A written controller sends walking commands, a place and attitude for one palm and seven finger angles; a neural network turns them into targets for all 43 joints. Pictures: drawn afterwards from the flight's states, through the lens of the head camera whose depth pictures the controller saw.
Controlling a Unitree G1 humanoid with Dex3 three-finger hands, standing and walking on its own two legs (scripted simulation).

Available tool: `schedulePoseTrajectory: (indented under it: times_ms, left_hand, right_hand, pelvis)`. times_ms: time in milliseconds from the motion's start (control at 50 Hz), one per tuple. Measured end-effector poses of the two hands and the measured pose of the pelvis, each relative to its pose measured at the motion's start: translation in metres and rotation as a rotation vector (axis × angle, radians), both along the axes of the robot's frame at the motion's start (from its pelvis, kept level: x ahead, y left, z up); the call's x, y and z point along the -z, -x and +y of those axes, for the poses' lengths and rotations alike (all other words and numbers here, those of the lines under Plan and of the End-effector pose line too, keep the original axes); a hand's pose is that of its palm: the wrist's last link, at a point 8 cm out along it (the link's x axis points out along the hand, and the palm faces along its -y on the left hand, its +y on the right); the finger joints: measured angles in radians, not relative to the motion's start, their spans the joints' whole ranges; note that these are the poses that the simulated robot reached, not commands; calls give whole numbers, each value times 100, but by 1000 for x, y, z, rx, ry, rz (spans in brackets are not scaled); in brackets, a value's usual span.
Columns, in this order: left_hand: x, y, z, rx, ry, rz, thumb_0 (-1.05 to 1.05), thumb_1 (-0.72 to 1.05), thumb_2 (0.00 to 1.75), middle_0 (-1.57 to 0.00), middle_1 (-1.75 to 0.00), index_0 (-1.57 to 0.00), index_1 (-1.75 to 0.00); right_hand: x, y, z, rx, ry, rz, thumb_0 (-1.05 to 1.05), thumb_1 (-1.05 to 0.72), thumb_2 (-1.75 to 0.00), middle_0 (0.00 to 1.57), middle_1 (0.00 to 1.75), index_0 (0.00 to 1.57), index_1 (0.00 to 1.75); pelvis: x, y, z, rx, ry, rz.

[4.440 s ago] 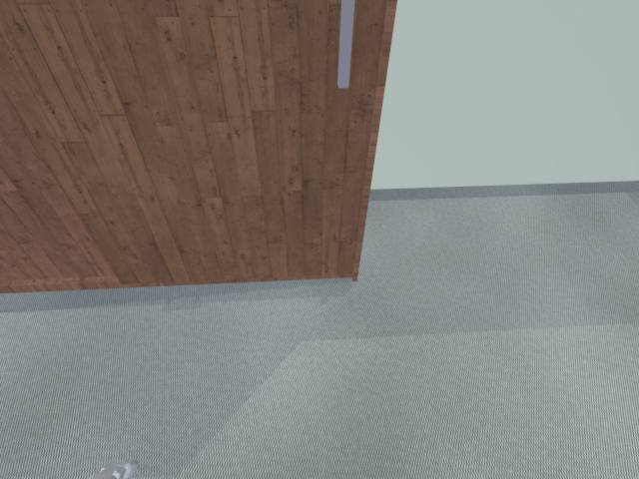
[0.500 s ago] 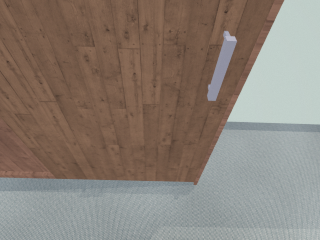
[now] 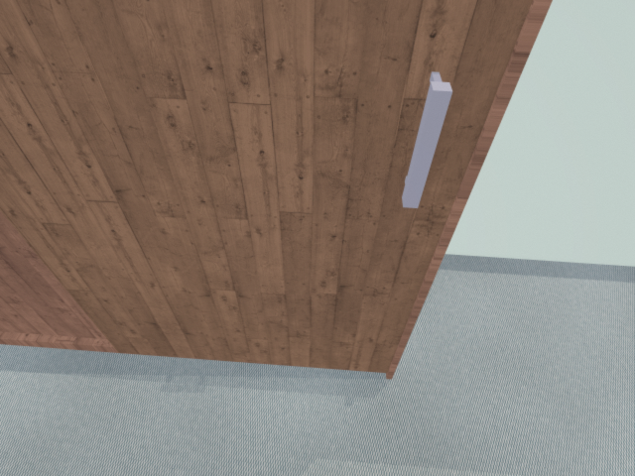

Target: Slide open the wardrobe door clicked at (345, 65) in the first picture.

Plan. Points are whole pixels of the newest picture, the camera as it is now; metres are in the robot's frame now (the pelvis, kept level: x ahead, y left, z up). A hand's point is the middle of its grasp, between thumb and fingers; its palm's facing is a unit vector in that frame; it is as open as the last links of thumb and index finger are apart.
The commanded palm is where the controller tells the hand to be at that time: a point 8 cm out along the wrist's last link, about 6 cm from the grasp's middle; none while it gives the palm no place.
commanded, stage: come to a stop and stand still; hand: right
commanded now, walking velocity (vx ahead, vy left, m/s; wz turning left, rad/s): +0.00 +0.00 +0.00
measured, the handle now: (421, 144) +0.53 -0.11 +0.15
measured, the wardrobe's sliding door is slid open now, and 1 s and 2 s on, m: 0.00 0.00 0.00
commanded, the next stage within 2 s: look again from close up in 0.16 s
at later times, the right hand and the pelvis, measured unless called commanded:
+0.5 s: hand out of the picture -0.01 -0.17 -0.17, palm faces +0.01 +0.97 -0.23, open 7.4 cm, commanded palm none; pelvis -0.01 +0.00 -0.01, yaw +0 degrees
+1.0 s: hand out of the picture +0.00 -0.15 -0.18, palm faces +0.01 +0.98 -0.20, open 7.3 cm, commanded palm none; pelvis -0.01 +0.02 +0.00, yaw +0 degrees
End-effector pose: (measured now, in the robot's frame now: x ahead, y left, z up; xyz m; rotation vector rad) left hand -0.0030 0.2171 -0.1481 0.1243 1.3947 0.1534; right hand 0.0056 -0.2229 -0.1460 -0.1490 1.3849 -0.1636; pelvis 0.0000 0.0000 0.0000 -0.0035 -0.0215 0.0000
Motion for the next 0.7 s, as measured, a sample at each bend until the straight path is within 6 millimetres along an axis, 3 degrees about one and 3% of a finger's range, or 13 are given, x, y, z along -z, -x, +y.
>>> schedulePoseTrajectory:
  times_ms: [120,340,700]
  left_hand:
    - [1,14,-4,-1,14,26,1,92,90,-20,-30,-20,-30]
    - [13,12,-11,22,46,-43,1,92,90,-20,-30,-20,-30]
    - [9,19,10,17,33,-3,1,91,90,-20,-30,-20,-30]
  right_hand:
    - [1,1,0,-11,9,-14,0,-92,-89,20,30,20,29]
    - [-2,12,-4,-22,26,-27,0,-91,-89,20,30,20,29]
    - [-3,19,17,-20,9,-4,0,-91,-89,20,30,20,29]
  pelvis:
    - [1,4,0,2,-9,6]
    - [7,8,-3,4,3,-13]
    - [4,10,13,-7,12,-9]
